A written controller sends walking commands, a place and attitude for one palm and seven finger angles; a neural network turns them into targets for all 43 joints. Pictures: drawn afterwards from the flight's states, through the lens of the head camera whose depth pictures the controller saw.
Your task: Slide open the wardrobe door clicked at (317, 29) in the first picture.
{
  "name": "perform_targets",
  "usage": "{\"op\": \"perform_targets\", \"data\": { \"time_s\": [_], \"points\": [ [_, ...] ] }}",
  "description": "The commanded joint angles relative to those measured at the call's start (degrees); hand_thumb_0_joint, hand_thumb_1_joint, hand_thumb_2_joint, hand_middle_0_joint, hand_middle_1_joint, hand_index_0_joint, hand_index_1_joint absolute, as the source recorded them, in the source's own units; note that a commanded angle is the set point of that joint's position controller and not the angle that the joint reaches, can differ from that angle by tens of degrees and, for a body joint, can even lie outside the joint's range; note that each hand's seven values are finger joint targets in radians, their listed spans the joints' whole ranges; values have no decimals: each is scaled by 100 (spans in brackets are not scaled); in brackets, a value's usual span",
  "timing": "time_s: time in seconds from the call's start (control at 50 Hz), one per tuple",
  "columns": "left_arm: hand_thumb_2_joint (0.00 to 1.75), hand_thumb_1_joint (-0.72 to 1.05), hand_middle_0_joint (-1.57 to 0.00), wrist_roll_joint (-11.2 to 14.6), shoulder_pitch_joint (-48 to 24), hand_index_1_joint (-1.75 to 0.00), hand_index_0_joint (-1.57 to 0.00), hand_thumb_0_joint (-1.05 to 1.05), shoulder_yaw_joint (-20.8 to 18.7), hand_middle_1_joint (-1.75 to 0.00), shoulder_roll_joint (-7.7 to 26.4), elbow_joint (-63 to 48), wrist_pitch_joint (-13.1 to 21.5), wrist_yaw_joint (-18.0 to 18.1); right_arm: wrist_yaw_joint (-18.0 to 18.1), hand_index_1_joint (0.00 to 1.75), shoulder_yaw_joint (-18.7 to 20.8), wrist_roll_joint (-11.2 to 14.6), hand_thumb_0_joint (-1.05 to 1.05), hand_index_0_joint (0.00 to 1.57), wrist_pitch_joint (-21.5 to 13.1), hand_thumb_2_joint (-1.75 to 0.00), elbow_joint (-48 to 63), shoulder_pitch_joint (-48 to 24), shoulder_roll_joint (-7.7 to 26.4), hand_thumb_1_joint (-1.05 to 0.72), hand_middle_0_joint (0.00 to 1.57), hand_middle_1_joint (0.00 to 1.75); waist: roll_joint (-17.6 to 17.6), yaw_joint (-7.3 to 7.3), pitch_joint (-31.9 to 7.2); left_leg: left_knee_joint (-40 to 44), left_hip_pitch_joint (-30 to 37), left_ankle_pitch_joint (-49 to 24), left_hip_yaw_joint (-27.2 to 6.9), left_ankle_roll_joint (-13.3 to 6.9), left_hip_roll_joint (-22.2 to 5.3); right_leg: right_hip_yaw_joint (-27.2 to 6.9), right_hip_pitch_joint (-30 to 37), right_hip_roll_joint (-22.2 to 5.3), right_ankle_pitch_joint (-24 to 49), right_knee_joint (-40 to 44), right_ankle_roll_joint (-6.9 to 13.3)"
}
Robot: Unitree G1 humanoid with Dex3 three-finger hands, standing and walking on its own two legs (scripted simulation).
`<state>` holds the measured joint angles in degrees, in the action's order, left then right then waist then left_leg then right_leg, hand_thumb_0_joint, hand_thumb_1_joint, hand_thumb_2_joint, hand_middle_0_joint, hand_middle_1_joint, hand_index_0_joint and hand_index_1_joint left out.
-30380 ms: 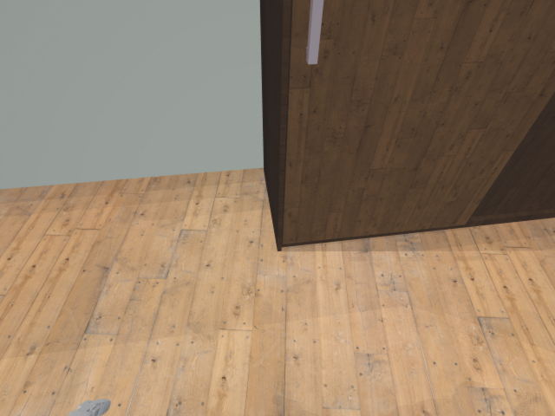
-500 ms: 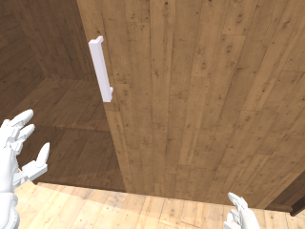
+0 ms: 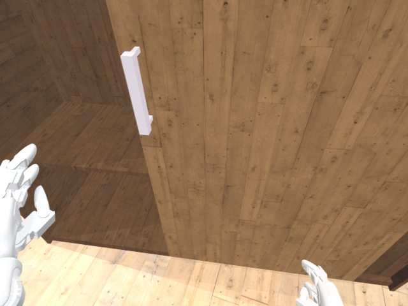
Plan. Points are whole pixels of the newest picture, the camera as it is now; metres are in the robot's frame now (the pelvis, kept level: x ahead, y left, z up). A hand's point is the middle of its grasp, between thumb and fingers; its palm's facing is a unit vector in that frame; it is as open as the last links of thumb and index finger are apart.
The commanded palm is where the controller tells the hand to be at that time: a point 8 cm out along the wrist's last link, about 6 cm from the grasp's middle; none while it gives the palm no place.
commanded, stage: step back with the hand held close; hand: left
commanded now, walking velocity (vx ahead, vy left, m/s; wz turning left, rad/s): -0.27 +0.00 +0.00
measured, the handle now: (141, 93) +0.49 +0.21 +0.20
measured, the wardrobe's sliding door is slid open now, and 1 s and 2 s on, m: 0.66 0.66 0.66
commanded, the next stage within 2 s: stop stepping back and stand still in 1.28 s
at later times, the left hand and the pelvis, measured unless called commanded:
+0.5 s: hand (12, 244) +0.14 +0.29 +0.15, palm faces +0.42 -0.79 -0.45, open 7.4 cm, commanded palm +0.08 +0.33 +0.17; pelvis -0.06 +0.03 -0.01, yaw +0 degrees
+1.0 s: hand out of the picture +0.06 +0.32 +0.17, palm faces +0.50 -0.74 -0.45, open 7.4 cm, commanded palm -0.01 +0.34 +0.17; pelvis -0.13 +0.03 -0.02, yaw +5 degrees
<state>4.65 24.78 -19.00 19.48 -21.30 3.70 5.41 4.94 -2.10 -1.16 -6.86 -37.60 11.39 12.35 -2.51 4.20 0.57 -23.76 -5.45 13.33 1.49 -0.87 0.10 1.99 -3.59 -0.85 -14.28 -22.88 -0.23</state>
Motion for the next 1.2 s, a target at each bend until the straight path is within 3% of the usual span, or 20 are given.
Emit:
{"op": "perform_targets", "data": {
  "time_s": [0.0, 0.02, 0.06, 0.14, 0.24, 0.34, 0.48, 0.56, 0.66, 0.74, 0.78, 0.82, 0.86, 0.9, 0.98, 1.04, 1.06, 1.08, 1.12, 1.18],
  "points": [
    [90, 90, -20, -115, -1867, -30, -20, 0, -1702, -30, 2133, -1641, 678, 251, 46, 30, 178, 134, 0, 20, -196, -90, 1241, -786, 675, -90, 20, 30, -447, -168, 203, 278, -420, -726, -220, -105, -144, -267, -526, -189, 1196, 614, 73],
    [90, 90, -20, -82, -1086, -30, -20, 0, -1225, -30, 1531, -1150, 736, 179, 45, 30, 269, 81, 0, 20, -122, -90, 1064, -837, 679, -90, 20, 30, 186, -208, -56, 45, -490, -826, -298, -157, -176, -323, -638, -337, 1282, 636, 84],
    [90, 90, -20, -116, -104, -30, -20, 0, -775, -30, 1002, -935, 715, 98, -5, 30, 332, 67, 0, 20, 21, -90, 1180, -752, 705, -90, 20, 30, 385, -244, -412, -241, -339, -1266, -226, -170, -195, -381, -715, -476, 1753, 504, 77],
    [90, 90, -20, -130, 266, -30, -20, 0, -883, -30, 1158, -1364, 770, 159, 10, 30, 415, 98, 0, 20, 221, -90, 1323, -668, 755, -90, 20, 30, 126, -290, -1089, -316, -266, -2118, -208, -145, -298, -293, -507, -469, 2416, 64, 24],
    [90, 90, -20, -103, 354, -30, -20, 0, -1127, -30, 1407, -1606, 809, 256, 87, 30, 447, 139, 0, 20, 380, -90, 1496, -654, 752, -90, 20, 30, 118, -298, -1088, -179, -522, -2121, -310, -134, -383, -266, -544, -327, 2167, -122, -7],
    [90, 90, -20, -120, 302, -30, -20, 0, -1148, -30, 1426, -1636, 889, 318, 112, 30, 461, 160, 0, 20, 371, -90, 1563, -604, 792, -90, 20, 30, -100, -309, -834, 133, -1125, -1103, -477, -187, -466, -304, -566, -206, 1202, -139, -30],
    [90, 90, -20, -348, 138, -30, -20, 0, -1167, -30, 1267, -1573, 1148, 349, 110, 30, 498, 174, 0, 20, 117, -90, 1612, -521, 925, -90, 20, 30, -659, -309, -384, 1087, -3532, 2425, -1152, -561, -867, -265, 508, 130, 221, -1086, -87],
    [90, 90, -20, -424, 171, -30, -20, 0, -1286, -30, 1307, -1602, 1305, 318, 81, 30, 541, 153, 0, 20, -65, -90, 1562, -417, 917, -90, 20, 30, -487, -328, -469, 813, -3829, 2725, -1202, -632, -850, -494, 543, 160, 299, -1220, -64],
    [90, 90, -20, -376, -226, -30, -20, 0, -1121, -30, 1288, -1803, 1403, 343, 27, 30, 526, 89, 0, 20, -223, -90, 1378, -292, 816, -90, 20, 30, 274, -418, -291, -411, -2529, 1965, -704, -295, -304, -1222, -1341, -411, -1045, 53, 257],
    [90, 90, -20, -325, -323, -30, -20, 0, -1071, -30, 1357, -1701, 1449, 453, 52, 30, 476, 77, 0, 20, -267, -90, 1173, -241, 750, -90, 20, 30, 383, -461, -403, -774, -1517, 1443, -620, -157, -215, -1081, -2278, -567, -1441, 389, 293],
    [90, 90, -20, -331, -334, -30, -20, 0, -1121, -30, 1385, -1785, 1486, 470, 70, 30, 478, 103, 0, 20, -287, -90, 1208, -282, 799, -90, 20, 30, -61, -459, -353, -215, -1824, 1867, -906, -219, -417, -776, -2060, -287, -1443, 49, 160],
    [90, 90, -20, -383, -233, -30, -20, 0, -1283, -30, 1406, -1906, 1536, 446, 113, 30, 494, 105, 0, 20, -357, -90, 1289, -418, 885, -90, 20, 30, -1020, -395, -511, 1231, -3036, 2860, -1774, -500, -1127, -285, -624, 362, -556, -1458, -71],
    [90, 90, -20, -418, -268, -30, -20, 0, -1460, -30, 1517, -2070, 1588, 381, 90, 30, 579, 64, 0, 20, -436, -90, 1313, -409, 844, -90, 20, 30, -1198, -314, -806, 1518, -3358, 2752, -2130, -724, -1586, -272, -8, 579, -248, -2491, -98],
    [90, 90, -20, -400, 227, -30, -20, 0, -1554, -30, 1496, -1696, 1579, 311, 20, 30, 631, 63, 0, 20, -472, -90, 1325, -411, 868, -90, 20, 30, -795, -281, -778, 1286, -3393, 2693, -1885, -762, -1585, -352, 50, 625, -553, -2253, -51],
    [90, 90, -20, -230, 321, -30, -20, 0, -1247, -30, 1349, -1828, 1616, 217, -106, 30, 569, 27, 0, 20, -480, -90, 1165, -456, 754, -90, 20, 30, -928, -351, -501, 1025, -2323, 2001, -1387, -243, -1227, -377, -697, 418, -914, -442, 233],
    [90, 90, -20, -172, -204, -30, -20, 0, -1248, -30, 1608, -1837, 1744, 294, -89, 30, 525, -21, 0, 20, -383, -90, 957, -430, 564, -90, 20, 30, 83, -404, -900, -395, -288, -348, -312, 202, -613, -1510, -2094, -536, 394, 590, 480],
    [90, 90, -20, -205, -445, -30, -20, 0, -886, -30, 1396, -1860, 1700, 291, -57, 30, 574, 79, 0, 20, -378, -90, 881, -361, 536, -90, 20, 30, 853, -484, -1262, -900, 278, -669, -35, 208, -346, -1266, -2266, -581, 1053, 597, 309],
    [90, 90, -20, -244, -466, -30, -20, 0, -1000, -30, 1574, -1786, 1626, 322, -18, 30, 608, 116, 0, 20, -372, -90, 926, -440, 619, -90, 20, 30, 1101, -472, -1242, -1210, 488, -630, 64, 151, -241, -1214, -2547, -620, 1225, 698, 140],
    [90, 90, -20, -258, -282, -30, -20, 0, -1051, -30, 1653, -1649, 1446, 349, 38, 30, 565, 81, 0, 20, -284, -90, 972, -507, 590, -90, 20, 30, 849, -507, -1027, -1275, 409, -621, 3, 137, -190, -1082, -2742, -606, 1126, 627, 196],
    [90, 90, -20, -212, -235, -30, -20, 0, -1156, -30, 1741, -1742, 1472, 288, 56, 30, 526, 104, 0, 20, -171, -90, 1094, -602, 667, -90, 20, 30, -116, -490, -519, -417, 71, -452, -355, 83, -430, -672, -2745, 3, 195, 402, 29]
  ]
}}
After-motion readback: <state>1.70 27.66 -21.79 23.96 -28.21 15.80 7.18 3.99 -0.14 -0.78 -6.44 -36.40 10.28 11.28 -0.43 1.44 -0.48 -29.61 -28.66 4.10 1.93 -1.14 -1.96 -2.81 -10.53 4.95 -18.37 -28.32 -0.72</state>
